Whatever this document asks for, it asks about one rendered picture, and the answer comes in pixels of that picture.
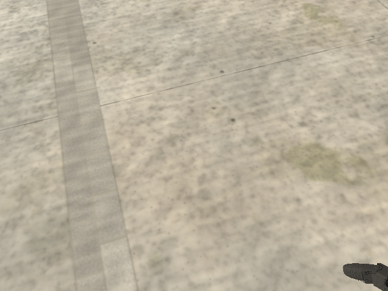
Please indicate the robot right hand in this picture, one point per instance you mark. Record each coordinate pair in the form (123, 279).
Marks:
(369, 274)

